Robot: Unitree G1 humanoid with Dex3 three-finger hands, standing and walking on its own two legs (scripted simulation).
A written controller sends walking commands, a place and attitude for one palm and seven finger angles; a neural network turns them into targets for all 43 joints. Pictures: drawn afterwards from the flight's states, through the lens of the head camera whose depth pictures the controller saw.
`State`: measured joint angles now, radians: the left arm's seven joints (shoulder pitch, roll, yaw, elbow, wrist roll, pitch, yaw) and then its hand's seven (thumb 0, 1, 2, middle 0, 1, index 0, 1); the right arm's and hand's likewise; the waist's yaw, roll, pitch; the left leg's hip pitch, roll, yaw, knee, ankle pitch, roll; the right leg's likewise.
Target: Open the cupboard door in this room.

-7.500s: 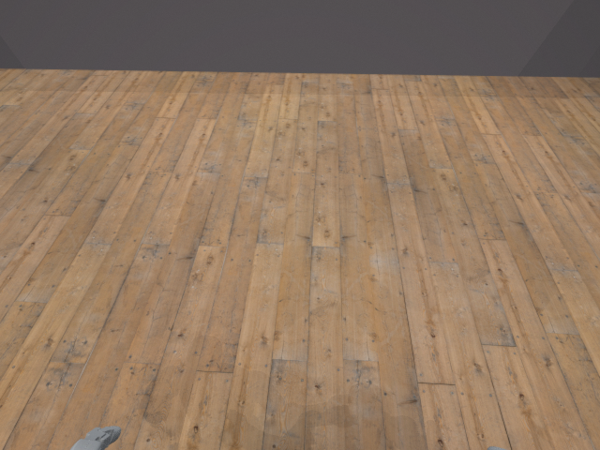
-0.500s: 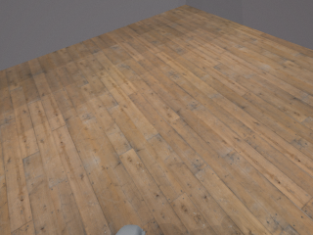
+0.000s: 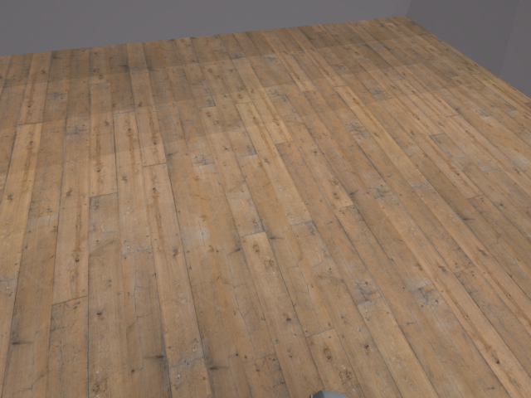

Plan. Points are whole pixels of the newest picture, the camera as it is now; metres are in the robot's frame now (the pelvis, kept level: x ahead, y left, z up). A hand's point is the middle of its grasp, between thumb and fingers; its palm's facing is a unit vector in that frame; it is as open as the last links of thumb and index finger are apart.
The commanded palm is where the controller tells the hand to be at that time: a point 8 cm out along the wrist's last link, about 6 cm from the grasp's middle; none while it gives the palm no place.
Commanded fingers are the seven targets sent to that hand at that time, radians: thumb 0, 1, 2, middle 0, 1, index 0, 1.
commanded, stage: turn or walk to find it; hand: left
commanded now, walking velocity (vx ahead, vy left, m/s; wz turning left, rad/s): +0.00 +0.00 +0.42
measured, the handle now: out of the picture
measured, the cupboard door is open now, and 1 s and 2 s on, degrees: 0 0 0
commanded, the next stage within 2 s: none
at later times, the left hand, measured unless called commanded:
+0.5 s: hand out of the picture +0.03 +0.14 -0.14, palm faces +0.22 -0.93 -0.29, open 7.4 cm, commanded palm none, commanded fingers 0.00 0.90 0.90 -0.20 -0.30 -0.20 -0.30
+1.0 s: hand out of the picture -0.15 +0.18 -0.19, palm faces +0.48 -0.85 -0.23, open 7.4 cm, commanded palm none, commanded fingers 0.00 0.90 0.90 -0.20 -0.30 -0.20 -0.30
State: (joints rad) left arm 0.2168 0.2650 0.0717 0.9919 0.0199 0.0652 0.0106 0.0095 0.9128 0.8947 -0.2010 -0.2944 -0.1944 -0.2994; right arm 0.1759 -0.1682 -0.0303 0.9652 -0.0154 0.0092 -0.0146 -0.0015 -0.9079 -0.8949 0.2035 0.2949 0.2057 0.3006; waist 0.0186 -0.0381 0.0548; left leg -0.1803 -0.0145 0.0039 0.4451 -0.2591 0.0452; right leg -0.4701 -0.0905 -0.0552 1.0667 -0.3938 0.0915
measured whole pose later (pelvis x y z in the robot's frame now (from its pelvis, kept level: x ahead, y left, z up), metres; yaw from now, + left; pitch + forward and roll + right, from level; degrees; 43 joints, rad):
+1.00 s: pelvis -0.07 -0.02 +0.00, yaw +25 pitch -1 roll -1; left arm 0.25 0.26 0.07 1.01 0.03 0.08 0.01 0.01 0.91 0.89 -0.20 -0.29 -0.20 -0.30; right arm 0.14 -0.18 -0.03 0.96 -0.02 0.02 -0.01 0.00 -0.91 -0.89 0.20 0.29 0.20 0.30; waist 0.04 -0.05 0.06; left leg -0.21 0.00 0.04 0.50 -0.28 0.04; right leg -0.44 -0.11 -0.08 1.05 -0.43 0.07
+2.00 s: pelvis -0.12 -0.08 -0.01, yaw +50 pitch -1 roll +0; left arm 0.28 0.26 0.07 1.02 0.02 0.07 0.02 0.01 0.91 0.89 -0.20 -0.29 -0.20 -0.30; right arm 0.12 -0.20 -0.04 0.96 -0.02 0.02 0.00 0.00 -0.91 -0.90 0.20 0.29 0.20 0.30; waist 0.04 -0.06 0.07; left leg -0.23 0.00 0.07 0.57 -0.32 0.03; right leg -0.37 -0.13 -0.15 0.89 -0.51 0.05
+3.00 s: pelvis -0.14 -0.14 -0.02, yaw +75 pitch +0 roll +1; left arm 0.26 0.26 0.07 1.00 0.02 0.06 0.02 0.01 0.91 0.89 -0.20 -0.29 -0.20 -0.30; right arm 0.14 -0.20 -0.05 0.96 -0.02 0.02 0.00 0.00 -0.91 -0.90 0.20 0.29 0.20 0.30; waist 0.03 -0.06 0.08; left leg -0.24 0.01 0.07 0.59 -0.34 0.01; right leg -0.36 -0.14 -0.17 0.85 -0.51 0.05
